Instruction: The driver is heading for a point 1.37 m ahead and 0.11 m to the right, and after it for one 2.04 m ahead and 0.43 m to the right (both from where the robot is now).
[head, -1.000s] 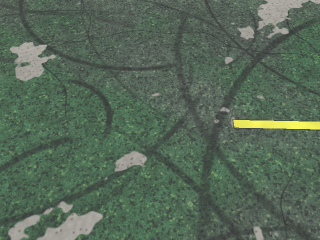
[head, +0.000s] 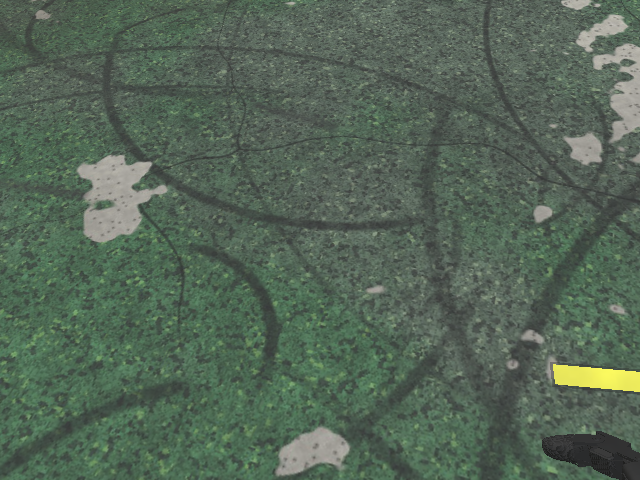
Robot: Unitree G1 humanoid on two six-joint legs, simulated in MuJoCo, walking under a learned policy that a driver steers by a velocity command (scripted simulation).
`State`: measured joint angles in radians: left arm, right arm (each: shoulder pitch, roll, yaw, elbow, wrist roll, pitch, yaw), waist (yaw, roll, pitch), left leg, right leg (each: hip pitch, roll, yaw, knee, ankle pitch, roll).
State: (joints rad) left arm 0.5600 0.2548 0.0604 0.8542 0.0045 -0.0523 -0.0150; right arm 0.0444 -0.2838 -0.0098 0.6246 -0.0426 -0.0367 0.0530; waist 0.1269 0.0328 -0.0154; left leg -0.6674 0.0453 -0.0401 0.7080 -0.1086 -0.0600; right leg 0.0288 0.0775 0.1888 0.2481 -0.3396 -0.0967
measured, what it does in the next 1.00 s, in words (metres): walks ahead: left foot, then right foot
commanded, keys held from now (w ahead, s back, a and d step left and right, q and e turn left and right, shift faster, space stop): w+e+shift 0.22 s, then w+shift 0.34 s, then w+q+shift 0.44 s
